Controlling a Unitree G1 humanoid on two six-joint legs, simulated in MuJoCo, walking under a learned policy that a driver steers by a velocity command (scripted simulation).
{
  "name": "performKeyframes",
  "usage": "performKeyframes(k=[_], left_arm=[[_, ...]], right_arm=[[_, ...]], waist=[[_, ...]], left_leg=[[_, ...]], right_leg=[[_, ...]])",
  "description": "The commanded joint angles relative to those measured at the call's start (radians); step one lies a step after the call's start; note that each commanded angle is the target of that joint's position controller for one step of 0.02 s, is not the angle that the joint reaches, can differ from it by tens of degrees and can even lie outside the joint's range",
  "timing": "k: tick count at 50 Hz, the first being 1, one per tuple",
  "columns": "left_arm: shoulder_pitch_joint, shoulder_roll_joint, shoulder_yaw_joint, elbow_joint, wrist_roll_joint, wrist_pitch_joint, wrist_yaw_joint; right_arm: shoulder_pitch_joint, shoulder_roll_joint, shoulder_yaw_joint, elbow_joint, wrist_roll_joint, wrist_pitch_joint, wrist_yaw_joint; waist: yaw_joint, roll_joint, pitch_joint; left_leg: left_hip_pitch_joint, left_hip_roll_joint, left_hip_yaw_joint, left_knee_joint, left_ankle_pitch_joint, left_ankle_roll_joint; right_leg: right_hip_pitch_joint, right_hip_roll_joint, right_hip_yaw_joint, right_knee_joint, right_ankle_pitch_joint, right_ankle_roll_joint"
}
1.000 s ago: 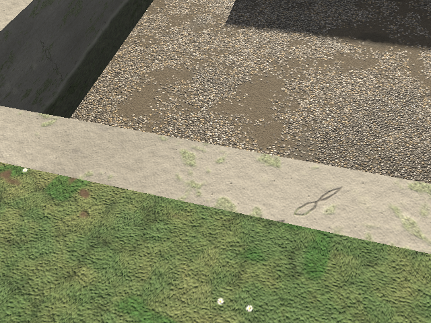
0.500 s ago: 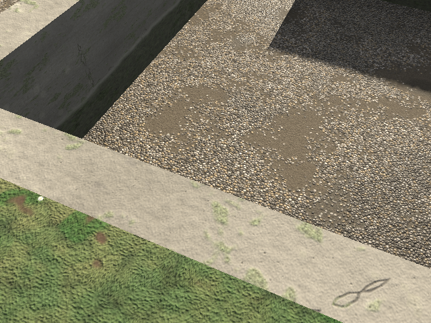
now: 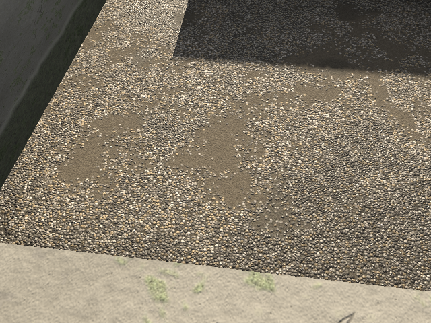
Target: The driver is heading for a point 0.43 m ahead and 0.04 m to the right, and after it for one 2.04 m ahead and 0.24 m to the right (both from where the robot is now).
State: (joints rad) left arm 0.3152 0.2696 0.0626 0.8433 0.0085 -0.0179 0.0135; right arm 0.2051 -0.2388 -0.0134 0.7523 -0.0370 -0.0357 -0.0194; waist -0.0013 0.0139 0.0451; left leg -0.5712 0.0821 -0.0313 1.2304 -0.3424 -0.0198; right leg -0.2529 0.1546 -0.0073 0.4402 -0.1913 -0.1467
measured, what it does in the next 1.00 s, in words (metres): walks ahead, turning right: left foot, then right foot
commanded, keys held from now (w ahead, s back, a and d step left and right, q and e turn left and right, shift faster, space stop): w+e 0.70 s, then w+q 0.30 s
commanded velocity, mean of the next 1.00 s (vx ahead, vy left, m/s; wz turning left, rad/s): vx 0.50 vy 0.00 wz -0.43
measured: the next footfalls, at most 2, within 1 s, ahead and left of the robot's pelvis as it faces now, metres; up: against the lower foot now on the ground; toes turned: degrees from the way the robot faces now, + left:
left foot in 0.32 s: +0.30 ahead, +0.11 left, +0.00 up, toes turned -14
right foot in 0.82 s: +0.35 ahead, -0.17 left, +0.00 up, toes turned -28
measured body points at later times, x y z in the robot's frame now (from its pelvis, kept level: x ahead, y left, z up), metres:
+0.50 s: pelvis +0.21 +0.04 -0.01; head +0.22 +0.06 +0.44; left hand +0.41 +0.27 -0.11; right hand +0.24 -0.25 -0.10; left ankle +0.26 +0.12 -0.73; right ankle +0.15 -0.08 -0.63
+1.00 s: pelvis +0.31 -0.06 -0.01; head +0.30 -0.07 +0.44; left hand +0.51 +0.12 -0.11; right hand +0.30 -0.34 -0.12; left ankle +0.35 +0.08 -0.63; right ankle +0.32 -0.15 -0.73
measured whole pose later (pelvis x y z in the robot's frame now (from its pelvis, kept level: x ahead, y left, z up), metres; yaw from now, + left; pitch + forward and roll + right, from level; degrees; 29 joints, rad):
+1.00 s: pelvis +0.31 -0.06 -0.01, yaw -24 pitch +0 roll +1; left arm 0.29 0.21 0.02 0.70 0.01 0.00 0.02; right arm 0.27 -0.24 -0.05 0.70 0.01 0.05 -0.02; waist 0.00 0.02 -0.01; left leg -0.57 -0.06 -0.09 1.29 -0.37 -0.02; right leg -0.34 0.02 -0.08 0.59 -0.24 -0.07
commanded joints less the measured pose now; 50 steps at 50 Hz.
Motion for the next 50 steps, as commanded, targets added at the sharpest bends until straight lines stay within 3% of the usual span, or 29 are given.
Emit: performKeyframes(k=[1,5,7,11,13,14,15,16,17,18,19,20,21,23,24,29,32,35,37,38,39,40,41,42,43,44,45,47,50], left_arm=[[0.024,0.136,0.027,-0.080,-0.006,-0.024,0.015],[0.091,0.135,0.022,-0.107,-0.007,-0.004,0.020],[0.129,0.140,0.024,-0.122,-0.006,0.010,0.022],[0.149,0.153,0.026,-0.159,0.014,0.011,0.017],[0.094,0.165,0.028,-0.190,0.018,0.012,0.019],[0.053,0.174,0.029,-0.206,0.011,0.009,0.017],[0.014,0.177,0.029,-0.220,-0.006,0.006,0.013],[0.025,0.102,0.010,-0.248,-0.036,-0.005,0.010],[0.130,0.069,0.005,-0.269,-0.031,-0.010,0.006],[0.138,0.130,0.016,-0.242,0.014,0.002,0.012],[0.046,0.145,0.022,-0.252,0.027,0.010,0.009],[0.004,0.123,0.018,-0.269,0.030,0.020,0.002],[0.002,0.091,0.012,-0.278,0.026,0.034,-0.005],[0.033,0.076,0.012,-0.274,0.025,0.070,-0.010],[0.039,0.080,0.015,-0.268,0.027,0.078,-0.006],[-0.070,0.046,0.007,-0.283,0.024,0.091,-0.005],[-0.128,0.038,0.000,-0.295,0.024,0.095,0.000],[-0.192,0.008,-0.016,-0.313,0.013,0.092,-0.024],[-0.205,0.006,-0.021,-0.316,0.000,0.084,-0.036],[-0.185,0.019,-0.016,-0.307,-0.006,0.076,-0.032],[-0.116,0.027,-0.010,-0.284,-0.007,0.067,-0.028],[0.031,0.038,0.001,-0.228,0.000,0.054,-0.016],[0.163,0.103,0.020,-0.187,0.025,0.035,-0.003],[0.193,0.231,0.036,-0.196,0.015,0.027,0.011],[0.194,0.220,0.046,-0.194,-0.011,0.038,0.019],[0.108,0.171,0.026,-0.200,0.003,0.042,0.028],[0.042,0.102,0.004,-0.200,0.010,0.038,0.024],[-0.041,0.027,-0.021,-0.211,-0.008,0.014,0.015],[-0.032,0.061,-0.015,-0.202,0.000,-0.019,0.006]], right_arm=[[0.070,-0.076,-0.017,-0.060,-0.012,0.023,0.002],[-0.081,-0.062,-0.008,-0.115,-0.008,0.016,-0.001],[-0.140,-0.065,-0.004,-0.143,0.004,0.015,-0.001],[-0.204,-0.077,0.000,-0.185,0.014,0.007,-0.011],[-0.145,-0.086,-0.002,-0.179,0.016,-0.009,-0.009],[-0.064,-0.098,-0.008,-0.159,0.013,-0.016,-0.010],[0.050,-0.116,-0.018,-0.135,0.006,-0.026,-0.014],[0.206,-0.207,-0.041,-0.125,-0.013,-0.039,-0.030],[0.213,-0.292,-0.062,-0.128,0.009,-0.022,-0.030],[0.145,-0.223,-0.060,-0.139,0.034,-0.001,-0.024],[0.106,-0.132,-0.037,-0.152,0.031,0.004,-0.023],[0.082,-0.097,-0.027,-0.150,0.018,0.002,-0.018],[0.062,-0.081,-0.022,-0.145,0.017,-0.002,-0.018],[0.075,-0.095,-0.026,-0.125,0.010,-0.025,-0.011],[0.100,-0.112,-0.032,-0.108,0.010,-0.038,-0.003],[0.151,-0.135,-0.037,-0.070,0.017,-0.045,0.000],[0.185,-0.136,-0.040,-0.052,0.030,-0.038,0.006],[0.187,-0.159,-0.046,-0.052,0.008,-0.021,0.007],[0.197,-0.164,-0.047,-0.054,0.006,-0.009,0.004],[0.205,-0.178,-0.056,-0.044,0.011,-0.002,0.002],[0.202,-0.193,-0.060,-0.039,0.018,0.003,-0.002],[0.179,-0.180,-0.057,-0.039,0.036,0.010,-0.002],[0.184,-0.126,-0.041,-0.058,0.053,0.008,0.004],[0.190,0.002,-0.006,-0.132,0.075,0.007,0.013],[0.063,-0.083,-0.036,-0.151,0.071,0.024,-0.001],[0.028,-0.096,-0.044,-0.161,0.077,0.027,-0.007],[0.054,-0.091,-0.044,-0.146,0.063,0.028,-0.011],[0.118,-0.082,-0.053,-0.116,0.038,0.060,-0.015],[0.128,-0.068,-0.058,-0.105,0.042,0.103,0.000]], waist=[[-0.043,-0.028,-0.056],[0.017,-0.061,-0.045],[0.054,-0.088,-0.062],[0.081,-0.095,-0.057],[0.040,-0.106,-0.054],[-0.008,-0.106,-0.069],[-0.081,-0.057,-0.108],[-0.128,0.103,-0.249],[-0.054,0.303,-0.325],[-0.033,0.192,-0.219],[-0.041,0.064,-0.126],[-0.026,0.034,-0.077],[0.000,0.070,-0.047],[0.030,0.104,-0.047],[0.041,0.087,-0.057],[0.038,0.064,-0.043],[0.009,0.069,-0.040],[-0.019,0.112,-0.052],[-0.037,0.139,-0.046],[-0.033,0.147,-0.038],[0.001,0.141,-0.059],[0.078,0.083,-0.102],[0.138,-0.055,-0.198],[0.112,-0.343,-0.273],[0.187,-0.186,-0.259],[0.128,-0.154,-0.159],[0.069,-0.105,-0.109],[-0.002,-0.131,-0.093],[-0.032,-0.105,-0.096]], left_leg=[[-0.008,0.007,0.033,-0.101,0.088,-0.041],[-0.061,-0.008,0.037,-0.304,0.217,-0.051],[-0.084,-0.031,0.030,-0.383,0.239,-0.039],[-0.057,-0.081,0.026,-0.490,0.181,-0.008],[0.087,-0.107,0.012,-0.574,0.122,0.018],[0.223,-0.127,0.016,-0.637,0.118,0.034],[0.398,-0.120,0.011,-0.736,0.185,0.051],[0.647,0.123,-0.242,-0.782,0.142,0.115],[0.781,0.326,-0.644,-0.905,0.070,0.204],[0.673,0.331,-0.713,-0.897,-0.073,0.246],[0.563,0.294,-0.576,-0.888,-0.092,0.241],[0.473,0.246,-0.446,-0.904,-0.070,0.228],[0.400,0.200,-0.337,-0.913,0.012,0.204],[0.297,0.161,-0.209,-0.921,0.190,0.191],[0.277,0.165,-0.178,-0.926,0.246,0.199],[0.319,0.189,-0.057,-0.893,0.352,0.182],[0.370,0.203,0.018,-0.841,0.472,0.168],[0.337,0.207,0.105,-0.813,0.452,0.156],[0.292,0.201,0.105,-0.822,0.376,0.153],[0.303,0.208,0.087,-0.814,0.384,0.157],[0.314,0.211,0.078,-0.766,0.453,0.154],[0.300,0.167,0.113,-0.594,0.564,0.135],[0.200,0.090,0.166,-0.282,0.452,0.084],[-0.096,-0.099,0.109,0.054,-0.248,0.034],[-0.152,-0.172,-0.104,0.159,-0.185,0.026],[-0.184,-0.150,-0.125,0.205,-0.131,0.026],[-0.153,-0.120,-0.111,0.173,-0.083,0.028],[-0.051,-0.108,-0.102,0.097,-0.034,0.006],[0.001,-0.129,-0.091,0.080,0.022,-0.005]], right_leg=[[-0.010,-0.241,0.246,-0.161,0.501,-0.152],[0.051,-0.210,0.267,-0.111,0.478,-0.112],[0.123,-0.223,0.320,-0.082,0.447,-0.114],[0.178,-0.251,0.401,0.006,0.512,-0.115],[0.118,-0.247,0.442,0.037,0.483,-0.093],[0.066,-0.228,0.449,0.084,0.476,-0.070],[0.006,-0.181,0.414,0.213,0.440,-0.028],[-0.115,-0.099,0.309,0.525,0.207,0.027],[-0.363,0.048,0.195,0.731,-0.424,0.069],[-0.486,-0.030,0.190,0.871,-0.354,0.078],[-0.508,-0.058,0.179,0.938,-0.261,0.085],[-0.506,-0.082,0.161,0.943,-0.209,0.091],[-0.490,-0.108,0.159,0.920,-0.170,0.102],[-0.432,-0.112,0.135,0.925,-0.125,0.122],[-0.423,-0.108,0.125,0.936,-0.100,0.124],[-0.519,-0.127,0.129,0.810,0.070,0.119],[-0.526,-0.152,0.088,0.663,0.070,0.116],[-0.396,-0.157,-0.019,0.501,-0.012,0.094],[-0.266,-0.138,-0.064,0.387,-0.106,0.071],[-0.208,-0.133,-0.059,0.311,-0.141,0.067],[-0.109,-0.112,-0.064,0.238,-0.149,0.060],[0.057,-0.084,-0.065,0.131,-0.065,0.051],[0.239,-0.189,0.106,0.074,-0.050,0.023],[0.404,-0.522,0.550,-0.054,0.145,-0.082],[0.306,-0.536,0.563,-0.083,0.199,-0.131],[0.201,-0.520,0.443,-0.072,0.190,-0.118],[0.104,-0.483,0.354,-0.075,0.181,-0.078],[-0.009,-0.426,0.232,-0.067,0.325,-0.023],[-0.068,-0.421,0.177,-0.096,0.281,-0.034]])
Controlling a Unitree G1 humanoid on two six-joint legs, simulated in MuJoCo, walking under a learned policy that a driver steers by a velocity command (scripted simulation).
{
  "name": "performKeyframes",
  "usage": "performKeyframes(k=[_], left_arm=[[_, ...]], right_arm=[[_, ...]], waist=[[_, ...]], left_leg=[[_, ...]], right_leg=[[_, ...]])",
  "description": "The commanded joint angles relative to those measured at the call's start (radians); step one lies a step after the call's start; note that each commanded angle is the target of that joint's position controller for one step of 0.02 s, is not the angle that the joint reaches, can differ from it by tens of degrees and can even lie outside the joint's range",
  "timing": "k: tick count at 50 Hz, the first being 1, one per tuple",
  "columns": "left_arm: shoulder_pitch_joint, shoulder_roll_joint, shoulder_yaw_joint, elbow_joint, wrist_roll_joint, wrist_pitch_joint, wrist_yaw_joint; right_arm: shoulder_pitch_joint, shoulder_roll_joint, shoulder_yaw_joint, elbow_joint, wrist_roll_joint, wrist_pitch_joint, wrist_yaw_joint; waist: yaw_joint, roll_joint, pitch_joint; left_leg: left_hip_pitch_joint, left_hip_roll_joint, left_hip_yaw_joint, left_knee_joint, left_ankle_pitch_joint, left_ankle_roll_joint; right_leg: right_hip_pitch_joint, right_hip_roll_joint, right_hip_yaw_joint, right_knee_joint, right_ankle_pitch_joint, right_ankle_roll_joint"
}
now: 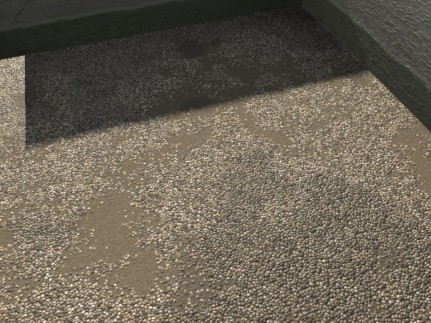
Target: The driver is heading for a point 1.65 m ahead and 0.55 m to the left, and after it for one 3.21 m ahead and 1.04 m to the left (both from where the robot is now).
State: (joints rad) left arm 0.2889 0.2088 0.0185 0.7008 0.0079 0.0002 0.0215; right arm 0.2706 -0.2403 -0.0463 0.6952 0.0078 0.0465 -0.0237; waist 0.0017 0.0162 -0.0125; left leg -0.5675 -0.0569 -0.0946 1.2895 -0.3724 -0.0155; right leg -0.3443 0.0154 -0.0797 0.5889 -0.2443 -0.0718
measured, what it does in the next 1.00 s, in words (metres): steps on the spot, turning left: left foot, then right foot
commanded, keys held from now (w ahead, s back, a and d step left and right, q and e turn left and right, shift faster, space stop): w+q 0.76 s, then w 0.24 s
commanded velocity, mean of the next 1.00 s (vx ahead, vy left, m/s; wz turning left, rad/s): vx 0.50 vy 0.00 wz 0.46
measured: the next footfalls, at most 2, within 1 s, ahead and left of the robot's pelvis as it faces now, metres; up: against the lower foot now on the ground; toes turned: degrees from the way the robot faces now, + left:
left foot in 0.28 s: +0.06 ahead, +0.11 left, +0.00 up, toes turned +9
right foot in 0.62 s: +0.15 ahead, -0.04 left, +0.00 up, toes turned +29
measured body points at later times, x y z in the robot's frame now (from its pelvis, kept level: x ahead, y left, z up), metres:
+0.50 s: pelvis +0.02 +0.02 +0.00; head +0.04 +0.04 +0.45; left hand +0.16 +0.32 -0.08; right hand +0.22 -0.18 -0.10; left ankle +0.02 +0.11 -0.73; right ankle +0.13 -0.09 -0.68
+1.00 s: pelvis +0.04 +0.04 -0.01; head +0.02 +0.06 +0.44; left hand +0.07 +0.33 -0.10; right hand +0.34 -0.03 -0.05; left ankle +0.03 +0.14 -0.73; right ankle +0.11 -0.06 -0.73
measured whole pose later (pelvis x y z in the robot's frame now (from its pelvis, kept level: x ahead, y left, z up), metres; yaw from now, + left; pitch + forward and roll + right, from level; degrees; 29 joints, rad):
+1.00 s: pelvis +0.04 +0.04 -0.01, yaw +30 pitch -2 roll -1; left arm 0.17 0.23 -0.02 0.60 0.02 0.06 -0.02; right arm 0.07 -0.22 0.02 0.57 0.00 0.08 0.02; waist 0.03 -0.03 -0.01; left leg -0.34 -0.07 -0.08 0.67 -0.30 0.04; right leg -0.28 -0.02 -0.06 0.64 -0.34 0.01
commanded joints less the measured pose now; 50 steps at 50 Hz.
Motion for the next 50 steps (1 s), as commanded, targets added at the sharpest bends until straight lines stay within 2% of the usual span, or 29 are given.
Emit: performKeyframes(k=[1,6,7,9,12,13,14,15,16,17,18,20,23,25,26,27,28,30,31,32,33,34,36,42,44,46,47,48,50], left_arm=[[-0.002,0.129,0.032,-0.060,-0.002,-0.043,-0.003],[0.012,0.139,0.036,-0.063,-0.005,-0.052,0.002],[-0.015,0.132,0.031,-0.066,0.001,-0.050,0.003],[-0.002,0.189,0.046,-0.066,0.010,-0.040,0.012],[-0.030,0.199,0.056,-0.075,0.008,-0.022,0.024],[-0.078,0.176,0.051,-0.089,0.007,-0.015,0.021],[-0.081,0.130,0.040,-0.103,0.007,-0.005,0.020],[-0.167,0.095,0.021,-0.206,-0.001,0.001,0.016],[-0.227,0.151,0.029,-0.229,0.018,0.006,0.025],[-0.235,0.164,0.033,-0.222,0.009,0.007,0.033],[-0.217,0.175,0.036,-0.208,0.005,0.005,0.036],[-0.186,0.171,0.035,-0.194,0.016,0.017,0.038],[-0.174,0.139,0.022,-0.183,0.033,0.042,0.034],[-0.208,0.086,-0.003,-0.195,0.034,0.047,0.015],[-0.213,0.074,-0.010,-0.193,0.047,0.056,0.012],[-0.222,0.072,-0.015,-0.202,0.040,0.061,0.009],[-0.218,0.086,-0.011,-0.192,0.016,0.060,-0.001],[-0.185,0.045,-0.025,-0.181,0.016,0.043,-0.007],[-0.140,0.040,-0.030,-0.179,0.034,0.030,-0.003],[-0.150,0.129,-0.005,-0.179,0.036,0.021,-0.004],[-0.118,0.165,0.011,-0.181,0.032,0.024,-0.010],[-0.115,0.172,0.011,-0.179,0.030,0.023,-0.012],[-0.183,0.136,-0.002,-0.194,0.021,0.017,-0.009],[-0.271,0.102,-0.019,-0.204,0.002,0.009,-0.025],[-0.266,0.100,-0.021,-0.206,-0.003,0.022,-0.032],[-0.244,0.083,-0.026,-0.209,-0.004,0.037,-0.036],[-0.246,0.051,-0.038,-0.230,0.004,0.040,-0.043],[-0.260,0.057,-0.035,-0.237,0.010,0.040,-0.044],[-0.239,0.084,-0.024,-0.222,0.014,0.038,-0.042]], right_arm=[[0.039,-0.065,-0.024,-0.055,-0.003,0.032,0.009],[-0.108,-0.045,-0.004,-0.121,-0.023,0.051,0.023],[-0.119,-0.047,-0.003,-0.117,-0.023,0.047,0.031],[-0.127,-0.047,0.005,-0.129,-0.029,0.045,0.045],[-0.121,-0.045,0.011,-0.155,-0.016,0.036,0.050],[-0.070,-0.031,0.016,-0.140,-0.011,0.033,0.046],[0.014,-0.048,0.010,-0.115,-0.022,0.022,0.040],[0.046,-0.230,-0.035,-0.119,-0.015,0.020,0.028],[0.095,-0.248,-0.051,-0.114,0.001,0.027,0.021],[0.028,-0.209,-0.036,-0.129,-0.010,0.030,0.002],[-0.010,-0.171,-0.022,-0.134,-0.018,0.029,-0.006],[-0.106,-0.119,-0.002,-0.156,-0.006,0.022,-0.008],[-0.158,-0.095,0.011,-0.158,-0.006,0.001,0.003],[-0.170,-0.107,0.009,-0.158,-0.023,0.007,0.005],[-0.188,-0.113,0.009,-0.163,-0.033,0.013,0.005],[-0.180,-0.117,0.007,-0.166,-0.023,0.011,0.004],[-0.166,-0.155,-0.008,-0.164,-0.017,0.008,0.004],[-0.194,-0.136,-0.008,-0.181,-0.001,0.019,-0.005],[-0.175,-0.102,-0.001,-0.183,0.013,0.017,-0.008],[-0.165,-0.055,0.012,-0.212,0.041,0.015,-0.006],[-0.223,-0.095,0.004,-0.230,0.031,0.012,-0.009],[-0.263,-0.138,-0.012,-0.226,0.019,0.008,-0.006],[-0.266,-0.132,-0.013,-0.223,0.009,0.006,0.007],[-0.246,-0.056,0.024,-0.202,-0.009,0.021,0.039],[-0.233,-0.040,0.037,-0.187,-0.031,0.022,0.044],[-0.216,-0.054,0.044,-0.185,-0.042,0.022,0.044],[-0.255,-0.130,0.024,-0.195,-0.014,0.019,0.047],[-0.264,-0.156,0.020,-0.206,0.001,0.019,0.050],[-0.289,-0.153,0.025,-0.214,0.001,0.013,0.038]], waist=[[-0.036,-0.105,-0.029],[-0.003,-0.115,0.005],[-0.009,-0.119,0.022],[0.015,-0.165,-0.021],[0.011,-0.141,-0.061],[-0.029,-0.108,-0.069],[-0.057,0.032,-0.098],[-0.084,0.345,-0.059],[-0.138,0.259,-0.086],[-0.105,0.203,-0.060],[-0.068,0.137,-0.043],[-0.007,0.090,-0.045],[0.032,0.024,-0.047],[0.020,0.064,-0.076],[0.014,0.094,-0.089],[-0.002,0.107,-0.095],[0.005,0.102,-0.116],[0.026,0.040,-0.083],[0.030,-0.021,-0.106],[0.020,-0.234,-0.139],[0.083,-0.285,-0.078],[0.080,-0.228,-0.016],[0.034,-0.144,0.000],[-0.024,-0.140,-0.044],[-0.024,-0.116,-0.043],[-0.009,-0.044,-0.040],[0.001,0.133,-0.008],[-0.010,0.234,0.024],[-0.004,0.226,0.024]], left_leg=[[-0.009,0.010,-0.018,0.004,0.077,-0.013],[-0.021,0.057,0.035,-0.245,0.153,-0.004],[0.074,0.044,0.066,-0.351,0.144,0.007],[0.159,0.018,0.144,-0.388,-0.020,0.033],[0.236,0.031,0.149,-0.546,-0.029,0.080],[0.338,0.031,0.146,-0.689,0.021,0.100],[0.494,0.064,0.007,-0.770,0.062,0.132],[0.574,0.294,-0.437,-0.836,0.372,0.266],[0.566,0.361,-0.550,-0.868,0.436,0.348],[0.512,0.367,-0.484,-0.863,0.556,0.363],[0.449,0.330,-0.422,-0.848,0.594,0.334],[0.356,0.234,-0.315,-0.848,0.615,0.264],[0.229,0.133,-0.198,-0.833,0.734,0.195],[0.207,0.084,-0.190,-0.839,0.676,0.164],[0.205,0.082,-0.207,-0.833,0.610,0.170],[0.220,0.085,-0.226,-0.850,0.484,0.177],[0.230,0.120,-0.286,-0.872,0.297,0.183],[0.160,0.112,-0.355,-0.871,0.065,0.149],[0.075,0.089,-0.339,-0.793,-0.050,0.117],[-0.054,-0.015,-0.198,-0.690,-0.148,0.071],[-0.123,-0.054,-0.111,-0.589,-0.137,0.045],[-0.143,-0.044,-0.087,-0.516,-0.112,0.031],[-0.073,-0.003,-0.052,-0.472,-0.039,0.007],[0.260,0.012,0.056,-0.584,0.091,-0.011],[0.371,-0.006,0.086,-0.682,0.097,0.002],[0.417,0.027,0.002,-0.728,0.052,0.039],[0.303,0.075,-0.135,-0.837,-0.104,0.066],[0.257,0.128,-0.257,-0.941,-0.200,0.098],[0.271,0.163,-0.327,-0.968,-0.129,0.130]], right_leg=[[0.015,-0.281,0.231,-0.252,0.284,-0.110],[0.033,-0.284,0.153,-0.243,0.098,-0.097],[-0.023,-0.259,0.083,-0.223,0.235,-0.070],[-0.008,-0.268,0.059,-0.164,0.294,-0.075],[0.027,-0.294,0.082,-0.106,0.119,-0.044],[-0.018,-0.273,0.044,-0.016,0.072,-0.011],[-0.134,-0.187,-0.029,0.240,0.067,0.039],[-0.470,0.021,-0.055,0.472,-0.293,0.098],[-0.552,0.001,0.112,0.552,-0.340,0.118],[-0.540,0.004,0.137,0.617,-0.295,0.144],[-0.504,-0.010,0.136,0.625,-0.230,0.155],[-0.396,-0.033,0.142,0.534,-0.128,0.174],[-0.190,-0.016,0.117,0.342,-0.015,0.179],[-0.073,0.032,0.082,0.238,0.003,0.167],[-0.042,0.049,0.076,0.227,-0.027,0.165],[-0.026,0.049,0.076,0.177,-0.040,0.154],[0.034,0.050,0.085,0.146,-0.051,0.131],[0.187,0.007,0.107,-0.061,0.021,0.096],[0.333,-0.072,0.165,-0.086,-0.005,0.063],[0.424,-0.191,0.325,-0.112,-0.101,0.016],[0.357,-0.283,0.490,-0.235,-0.196,-0.030],[0.299,-0.305,0.550,-0.281,-0.228,-0.062],[0.192,-0.290,0.474,-0.292,-0.199,-0.068],[-0.016,-0.190,0.236,-0.278,-0.221,-0.023],[-0.045,-0.155,0.194,-0.232,-0.272,0.004],[-0.080,-0.100,0.140,-0.133,-0.262,0.036],[-0.068,-0.030,0.011,-0.046,-0.217,0.077],[-0.065,-0.009,-0.020,0.047,-0.161,0.090],[-0.064,-0.007,0.003,0.043,-0.124,0.092]])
